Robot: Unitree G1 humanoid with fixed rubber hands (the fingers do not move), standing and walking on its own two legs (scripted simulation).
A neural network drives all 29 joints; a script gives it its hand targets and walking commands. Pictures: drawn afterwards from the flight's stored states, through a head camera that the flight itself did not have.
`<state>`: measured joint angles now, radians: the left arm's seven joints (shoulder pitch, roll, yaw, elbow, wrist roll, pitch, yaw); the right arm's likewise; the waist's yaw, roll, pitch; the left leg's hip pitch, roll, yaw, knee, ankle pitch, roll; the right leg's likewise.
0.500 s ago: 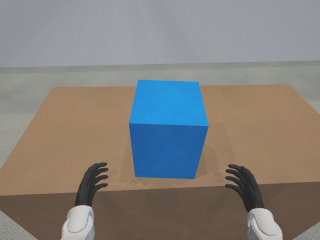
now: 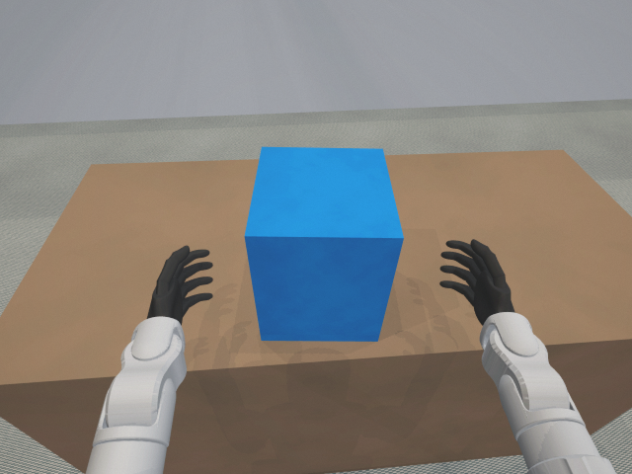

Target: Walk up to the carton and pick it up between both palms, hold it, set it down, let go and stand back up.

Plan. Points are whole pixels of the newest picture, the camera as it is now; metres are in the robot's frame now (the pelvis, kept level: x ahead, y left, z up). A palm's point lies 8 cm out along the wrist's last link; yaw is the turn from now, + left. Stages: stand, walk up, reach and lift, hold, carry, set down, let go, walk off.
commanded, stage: reach and lift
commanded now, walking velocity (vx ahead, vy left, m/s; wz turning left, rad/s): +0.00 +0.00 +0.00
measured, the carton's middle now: (321, 246) +0.48 +0.00 +0.01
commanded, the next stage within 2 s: none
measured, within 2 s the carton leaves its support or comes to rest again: neither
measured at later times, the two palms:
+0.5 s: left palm (175, 243) +0.37 +0.19 +0.13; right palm (484, 231) +0.39 -0.21 +0.14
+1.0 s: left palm (173, 171) +0.44 +0.19 +0.19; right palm (485, 155) +0.46 -0.21 +0.21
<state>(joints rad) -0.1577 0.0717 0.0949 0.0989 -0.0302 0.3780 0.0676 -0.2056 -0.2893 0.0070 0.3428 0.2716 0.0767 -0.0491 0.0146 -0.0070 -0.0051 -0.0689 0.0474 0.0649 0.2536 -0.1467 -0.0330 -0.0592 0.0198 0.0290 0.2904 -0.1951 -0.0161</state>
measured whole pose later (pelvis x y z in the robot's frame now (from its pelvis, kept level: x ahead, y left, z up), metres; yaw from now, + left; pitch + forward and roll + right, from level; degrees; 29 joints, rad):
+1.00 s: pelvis +0.00 +0.00 +0.00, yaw +0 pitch +9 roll -1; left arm -1.05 0.27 0.05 0.93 -0.17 0.35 0.12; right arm -1.14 -0.44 0.13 1.17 0.46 0.18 -0.02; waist 0.04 0.01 -0.15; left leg -0.36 0.07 0.02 0.37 -0.17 -0.04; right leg -0.31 0.05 0.01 0.32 -0.17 -0.02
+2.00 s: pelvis -0.01 +0.00 -0.02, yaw -1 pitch +25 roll -1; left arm -1.18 0.19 -0.01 1.49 -0.20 -0.22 0.11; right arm -1.14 -0.31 0.04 1.43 0.33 -0.17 0.00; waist 0.02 0.00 -0.31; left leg -0.75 0.07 0.01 0.50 -0.18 -0.04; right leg -0.71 0.04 0.00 0.46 -0.19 -0.02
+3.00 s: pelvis +0.00 +0.00 +0.00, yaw -2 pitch +8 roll +0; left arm -0.85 -0.12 0.62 0.88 0.47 0.01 0.03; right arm -0.86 0.10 -0.76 0.90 -0.55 -0.12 0.04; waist 0.01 -0.02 -0.03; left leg -0.27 0.05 0.07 0.29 -0.15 -0.03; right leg -0.29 0.01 -0.02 0.33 -0.18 -0.01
